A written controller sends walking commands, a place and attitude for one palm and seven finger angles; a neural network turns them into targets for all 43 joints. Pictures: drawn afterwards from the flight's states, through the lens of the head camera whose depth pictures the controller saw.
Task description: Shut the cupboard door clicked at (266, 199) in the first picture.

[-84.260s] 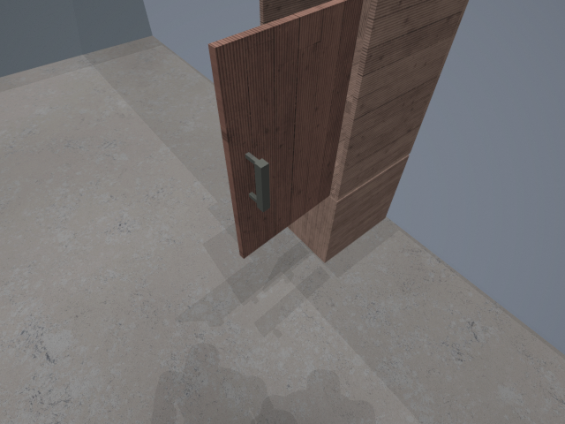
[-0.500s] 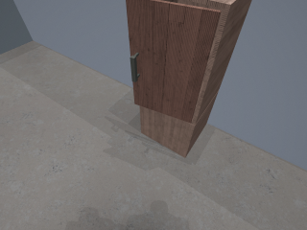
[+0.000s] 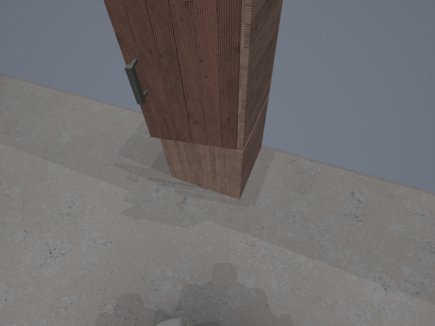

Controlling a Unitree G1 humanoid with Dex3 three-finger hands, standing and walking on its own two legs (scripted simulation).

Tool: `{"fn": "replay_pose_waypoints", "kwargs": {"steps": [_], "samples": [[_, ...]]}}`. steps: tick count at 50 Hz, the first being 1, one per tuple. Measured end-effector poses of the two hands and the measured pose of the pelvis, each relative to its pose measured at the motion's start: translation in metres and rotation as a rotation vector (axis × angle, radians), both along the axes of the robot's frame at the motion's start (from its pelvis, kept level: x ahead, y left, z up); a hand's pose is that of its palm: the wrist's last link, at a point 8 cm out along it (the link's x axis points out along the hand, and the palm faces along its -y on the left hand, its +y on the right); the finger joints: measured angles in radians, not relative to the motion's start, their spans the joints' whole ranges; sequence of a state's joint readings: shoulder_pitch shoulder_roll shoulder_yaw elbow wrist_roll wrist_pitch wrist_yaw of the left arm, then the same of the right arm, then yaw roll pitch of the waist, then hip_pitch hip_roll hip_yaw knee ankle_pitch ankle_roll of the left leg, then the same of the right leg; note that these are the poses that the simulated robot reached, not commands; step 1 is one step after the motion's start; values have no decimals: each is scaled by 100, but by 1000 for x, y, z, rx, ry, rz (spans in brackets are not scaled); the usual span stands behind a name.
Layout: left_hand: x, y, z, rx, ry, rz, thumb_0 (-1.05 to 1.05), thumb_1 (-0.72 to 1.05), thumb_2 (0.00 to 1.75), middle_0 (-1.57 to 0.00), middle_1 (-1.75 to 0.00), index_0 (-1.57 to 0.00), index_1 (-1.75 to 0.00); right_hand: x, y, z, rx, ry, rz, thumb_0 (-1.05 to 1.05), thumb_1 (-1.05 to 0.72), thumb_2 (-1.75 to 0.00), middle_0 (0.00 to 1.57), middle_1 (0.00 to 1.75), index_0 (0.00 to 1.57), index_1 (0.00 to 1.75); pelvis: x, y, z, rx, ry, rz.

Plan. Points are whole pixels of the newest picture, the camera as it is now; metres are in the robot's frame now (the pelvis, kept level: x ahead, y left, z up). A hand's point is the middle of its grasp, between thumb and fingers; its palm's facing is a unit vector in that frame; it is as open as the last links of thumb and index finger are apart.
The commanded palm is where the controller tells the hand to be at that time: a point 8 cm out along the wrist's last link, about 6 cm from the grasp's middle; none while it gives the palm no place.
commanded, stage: turn to face it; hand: left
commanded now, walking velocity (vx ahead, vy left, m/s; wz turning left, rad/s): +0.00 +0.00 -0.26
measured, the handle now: (138, 81) +0.79 +0.32 -0.03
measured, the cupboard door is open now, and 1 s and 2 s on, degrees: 10 10 10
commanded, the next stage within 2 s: take the last steps up to it in 0.12 s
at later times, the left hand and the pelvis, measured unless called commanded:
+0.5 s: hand out of the picture +0.03 +0.21 -0.17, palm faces +0.01 -0.99 -0.16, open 7.4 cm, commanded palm none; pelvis +0.03 +0.04 +0.01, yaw -4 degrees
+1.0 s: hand (124, 293) +0.19 +0.23 -0.15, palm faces +0.06 -0.98 -0.19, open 7.3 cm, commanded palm none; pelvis +0.18 +0.05 +0.02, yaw +0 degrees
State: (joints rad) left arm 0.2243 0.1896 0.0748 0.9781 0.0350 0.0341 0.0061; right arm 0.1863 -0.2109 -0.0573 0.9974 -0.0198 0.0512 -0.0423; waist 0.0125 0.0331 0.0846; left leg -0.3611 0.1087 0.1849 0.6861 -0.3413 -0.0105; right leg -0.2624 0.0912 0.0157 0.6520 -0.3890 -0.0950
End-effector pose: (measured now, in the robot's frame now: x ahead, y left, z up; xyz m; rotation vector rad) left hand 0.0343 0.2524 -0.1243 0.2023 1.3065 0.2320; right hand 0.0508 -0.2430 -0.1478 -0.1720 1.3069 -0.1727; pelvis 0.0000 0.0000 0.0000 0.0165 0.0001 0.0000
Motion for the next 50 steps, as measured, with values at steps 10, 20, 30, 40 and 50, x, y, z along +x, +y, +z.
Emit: {"fn": "replay_pose_waypoints", "kwargs": {"steps": [10, 20, 30, 40, 50], "samples": [[3, -15, 13, -8, 21, -39, 0, 91, 90, -20, -30, -20, -30, 14, -1, 21, 10, -58, -55, 1, -91, -90, 20, 30, 20, 30, 1, -2, 18, 12, 19, -69], [-8, -8, 0, -94, 52, -26, 0, 91, 90, -20, -30, -20, -30, 16, 28, 31, 3, -64, -36, 1, -91, -90, 20, 30, 19, 30, 16, 22, 19, -15, 13, -76], [38, 21, -4, -108, 68, -71, 1, 91, 90, -20, -30, -20, -30, -38, 68, 26, 31, 109, -86, 0, -91, -90, 20, 30, 20, 30, 54, 44, 17, -7, 0, -70], [148, 13, 3, -54, -127, -92, 0, 91, 90, -20, -30, -20, -30, -54, 72, 10, 105, 335, -130, 1, -91, -89, 20, 30, 20, 30, 110, 32, 4, -8, -17, -37], [153, 28, 1, -96, 19, 7, 0, 93, 90, -20, -30, -20, -30, 119, 66, 28, 48, 82, -30, 1, -91, -90, 20, 30, 19, 30, 178, 51, 19, -9, 22, 7]]}}
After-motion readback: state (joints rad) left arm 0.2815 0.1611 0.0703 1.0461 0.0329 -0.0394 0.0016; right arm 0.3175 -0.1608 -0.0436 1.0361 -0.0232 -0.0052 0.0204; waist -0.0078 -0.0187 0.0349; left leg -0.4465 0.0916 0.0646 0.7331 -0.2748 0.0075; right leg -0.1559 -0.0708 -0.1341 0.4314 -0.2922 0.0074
